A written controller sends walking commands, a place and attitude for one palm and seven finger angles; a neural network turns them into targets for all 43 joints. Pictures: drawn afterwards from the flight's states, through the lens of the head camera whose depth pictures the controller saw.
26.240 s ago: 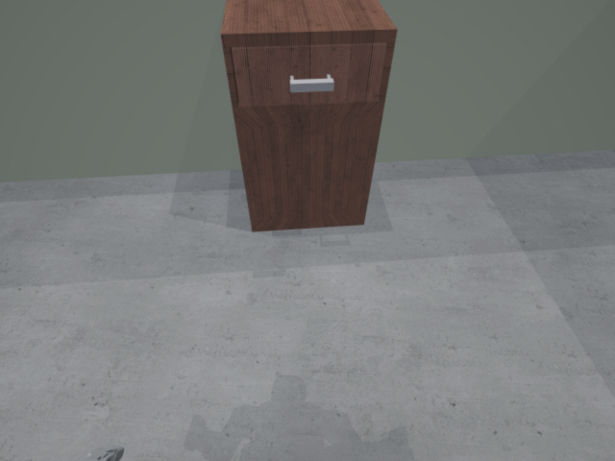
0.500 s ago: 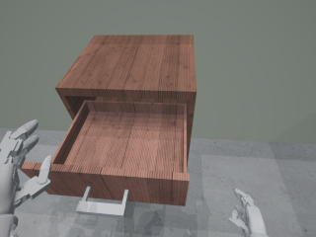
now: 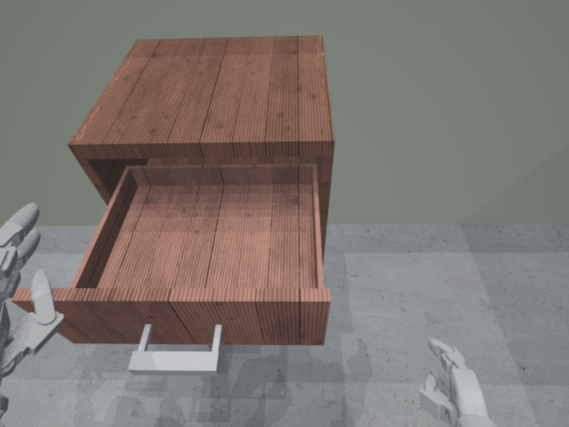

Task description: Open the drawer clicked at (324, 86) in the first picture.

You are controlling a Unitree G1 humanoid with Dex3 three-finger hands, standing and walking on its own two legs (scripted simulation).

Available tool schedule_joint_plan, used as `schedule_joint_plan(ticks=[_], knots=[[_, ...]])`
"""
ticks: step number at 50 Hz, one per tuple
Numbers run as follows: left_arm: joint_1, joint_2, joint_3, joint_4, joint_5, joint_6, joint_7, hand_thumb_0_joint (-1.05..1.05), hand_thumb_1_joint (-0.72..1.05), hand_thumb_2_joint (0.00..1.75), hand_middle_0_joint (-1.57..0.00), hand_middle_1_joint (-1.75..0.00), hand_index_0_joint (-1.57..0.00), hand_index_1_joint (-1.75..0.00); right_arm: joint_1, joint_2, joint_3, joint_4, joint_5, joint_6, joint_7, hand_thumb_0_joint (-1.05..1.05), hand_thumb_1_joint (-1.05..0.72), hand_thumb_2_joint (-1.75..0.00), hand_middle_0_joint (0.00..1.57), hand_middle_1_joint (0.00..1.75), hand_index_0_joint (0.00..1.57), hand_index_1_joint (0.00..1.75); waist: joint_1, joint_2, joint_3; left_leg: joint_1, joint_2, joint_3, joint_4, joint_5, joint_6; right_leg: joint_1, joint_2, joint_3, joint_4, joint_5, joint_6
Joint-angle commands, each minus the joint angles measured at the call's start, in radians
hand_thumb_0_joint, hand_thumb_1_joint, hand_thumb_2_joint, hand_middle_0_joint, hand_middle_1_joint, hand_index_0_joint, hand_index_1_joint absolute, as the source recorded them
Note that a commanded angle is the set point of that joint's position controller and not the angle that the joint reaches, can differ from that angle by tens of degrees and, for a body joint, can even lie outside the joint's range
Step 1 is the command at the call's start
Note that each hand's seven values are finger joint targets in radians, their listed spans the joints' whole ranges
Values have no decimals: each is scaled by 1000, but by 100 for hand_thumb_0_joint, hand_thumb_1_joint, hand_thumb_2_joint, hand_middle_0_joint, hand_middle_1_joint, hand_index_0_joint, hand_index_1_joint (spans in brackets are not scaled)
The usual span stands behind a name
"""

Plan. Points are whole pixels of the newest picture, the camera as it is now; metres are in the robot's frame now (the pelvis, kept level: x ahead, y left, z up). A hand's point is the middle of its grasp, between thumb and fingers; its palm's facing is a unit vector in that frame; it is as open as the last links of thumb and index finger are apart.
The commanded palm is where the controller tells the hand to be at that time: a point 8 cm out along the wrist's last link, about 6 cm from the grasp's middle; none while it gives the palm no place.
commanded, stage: step back with the hand held close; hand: left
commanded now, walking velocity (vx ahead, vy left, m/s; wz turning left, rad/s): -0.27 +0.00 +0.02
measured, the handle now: (179, 347) +0.24 +0.19 -0.07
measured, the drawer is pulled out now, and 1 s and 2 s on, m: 0.30 0.30 0.30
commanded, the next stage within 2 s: stop stepping back and stand still in 1.16 s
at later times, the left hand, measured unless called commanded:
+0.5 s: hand out of the picture +0.12 +0.25 +0.15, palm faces +0.37 -0.82 -0.44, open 7.4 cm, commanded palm +0.06 +0.30 +0.18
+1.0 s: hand out of the picture +0.07 +0.22 +0.16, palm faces +0.29 -0.82 -0.49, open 7.4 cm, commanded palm +0.00 +0.27 +0.18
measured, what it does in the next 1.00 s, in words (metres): walks backwards: right foot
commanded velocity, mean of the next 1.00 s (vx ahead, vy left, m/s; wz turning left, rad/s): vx -0.33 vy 0.00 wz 0.03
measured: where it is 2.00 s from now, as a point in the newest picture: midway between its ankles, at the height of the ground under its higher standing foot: outside the picture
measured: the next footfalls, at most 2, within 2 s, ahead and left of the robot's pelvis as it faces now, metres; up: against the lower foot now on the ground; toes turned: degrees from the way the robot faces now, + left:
right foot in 0.74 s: -0.06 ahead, -0.11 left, +0.00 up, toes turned -2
left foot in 1.08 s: -0.11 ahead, +0.13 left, +0.00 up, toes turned +2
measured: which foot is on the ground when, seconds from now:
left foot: down 0.00-0.86, up 0.88-1.00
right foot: down 0.00-0.58, up 0.60-0.72, down 0.74-1.00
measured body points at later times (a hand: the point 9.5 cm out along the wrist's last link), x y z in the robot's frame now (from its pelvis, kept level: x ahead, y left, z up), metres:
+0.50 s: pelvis -0.07 +0.02 -0.01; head -0.03 +0.03 +0.44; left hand +0.10 +0.30 +0.18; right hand +0.12 -0.21 -0.09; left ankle -0.02 +0.12 -0.74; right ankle -0.02 -0.10 -0.74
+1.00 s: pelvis -0.13 -0.01 +0.00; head -0.09 +0.00 +0.44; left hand +0.05 +0.26 +0.18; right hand +0.05 -0.24 -0.09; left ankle -0.13 +0.12 -0.70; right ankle -0.10 -0.10 -0.74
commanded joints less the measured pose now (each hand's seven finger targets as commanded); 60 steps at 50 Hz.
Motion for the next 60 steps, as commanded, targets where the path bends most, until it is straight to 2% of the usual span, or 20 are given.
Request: schedule_joint_plan(ticks=[1, 10, 15, 21, 24, 28, 34, 38, 41, 42, 44, 45, 47, 49, 51, 52, 53, 54, 56, 60], knots=[[79, 191, 145, -238, 2, -70, 32, 0, 90, 90, -20, -30, -20, -30, -102, -93, -46, -188, 8, -29, -6, 0, -90, -90, 20, 30, 20, 30, 0, -49, -201, 45, 85, -52, -12, 435, 39, 74, -120, 58, 4, 460, 12], [102, 192, 149, -286, -2, -79, 55, 0, 90, 90, -20, -30, -20, -30, -88, -89, -47, -198, 5, -50, -14, 0, -90, -90, 20, 30, 20, 30, 5, 55, -159, -122, 134, -110, -79, 270, 55, 51, -88, 41, 86, 214, 18], [64, 183, 141, -286, 0, -88, 65, 0, 90, 90, -20, -30, -20, -30, -64, -96, -45, -189, 6, -74, -16, 0, -90, -90, 20, 30, 20, 30, -5, 1, -129, -233, 121, -113, -67, 34, 63, 41, -100, 90, 76, 144, 14], [20, 182, 122, -288, 3, -100, 75, 0, 90, 90, -20, -30, -20, -30, -41, -94, -46, -168, 1, -88, -12, 0, -90, -90, 20, 30, 20, 30, -24, -121, -95, -128, 33, -82, 81, -118, 36, -172, -185, 200, -123, -72, -40], [16, 193, 132, -306, 8, -105, 86, 0, 90, 90, -20, -30, -20, -30, -49, -92, -40, -164, -7, -90, -16, 0, -90, -90, 20, 30, 20, 30, -22, -50, -89, -119, 57, -110, 27, -122, 42, -190, -165, 169, -99, -111, -33], [31, 196, 155, -310, 25, -116, 93, 0, 90, 90, -20, -30, -20, -30, -76, -101, -36, -188, 0, -103, -20, 0, -90, -90, 20, 30, 20, 30, -7, 142, -96, -379, 195, -231, -215, -237, 93, 59, -44, 41, 169, -50, 30], [51, 174, 139, -329, 7, -129, 63, 0, 90, 90, -20, -30, -20, -30, -42, -88, -39, -150, -25, -134, -3, 0, -90, -90, 20, 30, 20, 30, 5, 116, -137, -203, 257, -207, -107, 330, 112, -33, -41, 25, 234, -96, 29], [32, 172, 126, -347, 2, -131, 42, 0, 90, 90, -20, -30, -20, -30, -35, -102, -43, -123, -22, -139, 16, 0, -90, -90, 20, 30, 20, 30, 5, 109, -235, 23, 244, -157, 17, 667, 90, -37, -44, 23, 90, 57, 17], [88, 186, 158, -332, -23, -119, 29, 0, 90, 90, -20, -30, -20, -30, -72, -94, -50, -154, 0, -124, 21, 0, -90, -90, 20, 30, 20, 30, 9, 32, -248, -68, 183, -104, 71, 386, 65, -6, -96, 54, 56, 152, -10], [93, 204, 175, -329, -29, -120, 29, 0, 90, 90, -20, -30, -20, -30, -80, -86, -50, -161, 8, -115, 18, 0, -90, -90, 20, 30, 20, 30, 3, -60, -232, -113, 120, -75, 140, 232, 40, -29, -153, 131, -10, 241, -35], [85, 230, 179, -307, -31, -113, 40, 0, 90, 90, -20, -30, -20, -30, -73, -65, -58, -149, 17, -90, 15, 0, -90, -90, 20, 30, 20, 30, -15, -249, -199, -148, -38, -17, 477, -131, -19, -141, -390, 375, -179, 342, -153], [79, 230, 179, -293, -28, -108, 46, 0, 90, 90, -20, -30, -20, -30, -95, -58, -56, -142, 9, -80, 13, 0, -90, -90, 20, 30, 20, 30, -6, -246, -178, -216, -48, -64, 642, -219, -22, -132, -424, 357, -185, 366, -194], [84, 195, 170, -257, -6, -100, 55, 0, 90, 90, -20, -30, -20, -30, -113, -17, -24, -147, -4, -62, -1, 0, -90, -90, 20, 30, 20, 30, -23, -207, -131, -247, -4, -88, 568, -236, -26, -96, -351, 234, -116, 502, -167], [76, 194, 172, -235, 12, -97, 65, 0, 90, 90, -20, -30, -20, -30, -123, -24, -9, -138, -9, -48, -20, 0, -90, -90, 20, 30, 20, 30, -21, -199, -114, -222, 4, -60, 268, -207, -16, -24, -269, 151, -52, 576, -104], [78, 195, 153, -279, 13, -97, 71, 0, 90, 90, -20, -30, -20, -30, -84, -47, -21, -119, -12, -44, -27, 0, -90, -90, 20, 30, 20, 30, -35, -130, -157, -131, 0, 0, -73, 17, -7, 54, -208, 94, 30, 568, -38], [59, 198, 137, -321, 12, -107, 72, 0, 90, 90, -20, -30, -20, -30, -76, -67, -40, -118, -12, -51, -26, 0, -90, -90, 20, 30, 20, 30, -32, -46, -171, -75, 70, -34, -154, 256, 14, 57, -162, 64, 99, 504, 6], [56, 215, 143, -347, 17, -110, 70, 0, 90, 90, -20, -30, -20, -30, -95, -85, -66, -134, -8, -62, -20, 0, -90, -90, 20, 30, 20, 30, -16, 82, -188, -17, 214, -149, -138, 500, 57, -23, -101, 32, 182, 292, 38], [85, 201, 136, -371, 6, -122, 57, 0, 90, 90, -20, -30, -20, -30, -64, -92, -68, -149, -5, -81, -1, 0, -90, -90, 20, 30, 20, 30, -2, 134, -239, 35, 284, -154, -110, 673, 92, -70, -73, 24, 275, 21, 40], [91, 209, 159, -395, 0, -124, 54, 0, 90, 90, -20, -30, -20, -30, -65, -68, -65, -143, -33, -113, 9, 0, -90, -90, 20, 30, 20, 30, -8, 231, -211, -74, 337, -211, -123, 692, 147, -129, -48, 36, 446, -204, 38], [61, 166, 128, -388, -7, -111, 56, 0, 90, 90, -20, -30, -20, -30, -42, -82, -67, -94, -26, -134, 20, 0, -90, -90, 20, 30, 20, 30, -8, 158, -167, 24, 301, -143, -56, 746, 126, -157, -36, 25, 328, -145, 39]])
